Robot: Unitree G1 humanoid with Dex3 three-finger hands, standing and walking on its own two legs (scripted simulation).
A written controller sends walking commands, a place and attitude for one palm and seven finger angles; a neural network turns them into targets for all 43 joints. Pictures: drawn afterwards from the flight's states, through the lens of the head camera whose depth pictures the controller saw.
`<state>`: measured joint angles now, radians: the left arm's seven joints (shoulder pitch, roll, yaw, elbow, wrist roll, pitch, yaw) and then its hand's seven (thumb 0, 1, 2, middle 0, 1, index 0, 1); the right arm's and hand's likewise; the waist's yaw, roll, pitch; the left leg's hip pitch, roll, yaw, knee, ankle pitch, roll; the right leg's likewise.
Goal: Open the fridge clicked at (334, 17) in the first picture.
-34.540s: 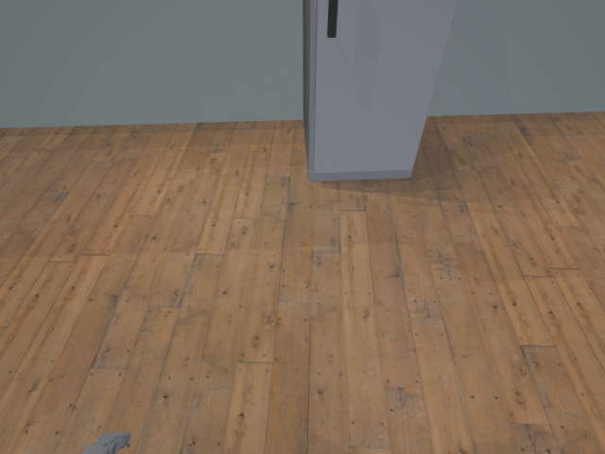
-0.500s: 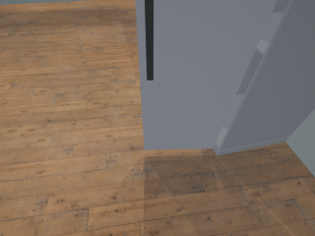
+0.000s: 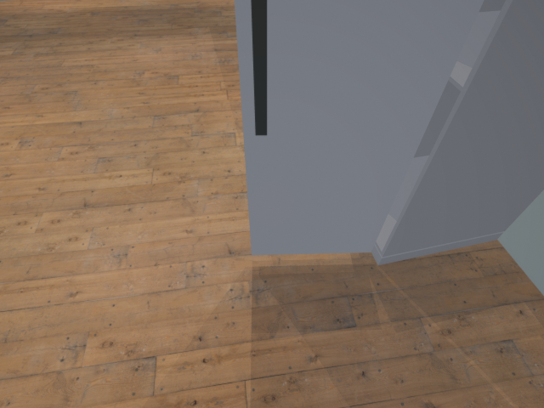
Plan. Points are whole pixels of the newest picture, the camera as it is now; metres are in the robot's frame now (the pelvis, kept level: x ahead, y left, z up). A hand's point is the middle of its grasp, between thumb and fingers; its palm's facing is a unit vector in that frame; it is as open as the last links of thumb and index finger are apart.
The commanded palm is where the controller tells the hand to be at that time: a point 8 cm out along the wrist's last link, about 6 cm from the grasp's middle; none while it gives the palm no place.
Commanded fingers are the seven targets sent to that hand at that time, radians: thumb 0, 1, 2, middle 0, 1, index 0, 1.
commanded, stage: look to check the result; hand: left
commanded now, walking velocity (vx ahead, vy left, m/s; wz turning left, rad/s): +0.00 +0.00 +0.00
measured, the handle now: (260, 61) +0.74 +0.07 +0.14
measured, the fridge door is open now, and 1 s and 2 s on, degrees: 79 79 79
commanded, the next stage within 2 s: stand and wait in 0.08 s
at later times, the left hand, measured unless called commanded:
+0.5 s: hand out of the picture +0.07 +0.20 -0.17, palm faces -0.01 -0.96 -0.26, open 7.3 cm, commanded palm none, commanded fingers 0.00 0.90 0.90 -0.20 -0.30 -0.20 -0.30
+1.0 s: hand out of the picture +0.09 +0.20 -0.16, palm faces -0.01 -0.96 -0.28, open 7.3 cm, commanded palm none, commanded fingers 0.00 0.90 0.90 -0.20 -0.30 -0.20 -0.30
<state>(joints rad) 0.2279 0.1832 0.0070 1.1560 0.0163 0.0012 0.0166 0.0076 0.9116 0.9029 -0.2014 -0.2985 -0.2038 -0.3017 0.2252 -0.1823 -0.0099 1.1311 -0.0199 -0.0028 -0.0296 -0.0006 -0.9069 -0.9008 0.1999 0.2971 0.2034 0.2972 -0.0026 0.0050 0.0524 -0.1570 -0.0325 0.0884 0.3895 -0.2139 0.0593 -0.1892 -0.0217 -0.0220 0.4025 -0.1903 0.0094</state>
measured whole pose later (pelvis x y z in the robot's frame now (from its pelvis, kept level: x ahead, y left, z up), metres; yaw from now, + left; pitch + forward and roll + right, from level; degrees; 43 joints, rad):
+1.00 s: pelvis +0.02 -0.02 +0.01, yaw +1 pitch -1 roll +0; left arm 0.13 0.28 0.00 1.15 0.01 -0.01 0.00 0.01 0.91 0.90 -0.20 -0.30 -0.21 -0.30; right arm 0.13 -0.28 0.00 1.14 -0.02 0.00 -0.02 0.00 -0.91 -0.90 0.20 0.30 0.20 0.30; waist -0.01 0.00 0.04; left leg -0.08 -0.01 0.07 0.31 -0.20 0.02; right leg -0.11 0.01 -0.04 0.31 -0.18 -0.02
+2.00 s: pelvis +0.03 -0.02 +0.01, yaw +0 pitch -1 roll +0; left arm 0.14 0.28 0.00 1.15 0.01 -0.01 0.00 0.01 0.91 0.90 -0.20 -0.30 -0.21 -0.30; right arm 0.14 -0.27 0.00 1.15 -0.02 0.00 -0.02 0.00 -0.91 -0.90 0.20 0.30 0.21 0.30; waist -0.01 0.00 0.05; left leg -0.07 0.00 0.07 0.29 -0.20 0.02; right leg -0.10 0.01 -0.04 0.30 -0.18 -0.02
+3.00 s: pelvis +0.02 -0.02 +0.01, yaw +0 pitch -1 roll +0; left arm 0.12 0.30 0.00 1.15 0.01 -0.01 0.00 0.01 0.91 0.90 -0.20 -0.30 -0.21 -0.30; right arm 0.13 -0.29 0.00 1.15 -0.02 -0.01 -0.02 0.00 -0.90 -0.90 0.20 0.30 0.21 0.30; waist -0.01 0.00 0.05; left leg -0.07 -0.01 0.07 0.28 -0.19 0.02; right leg -0.09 0.01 -0.04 0.29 -0.17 -0.02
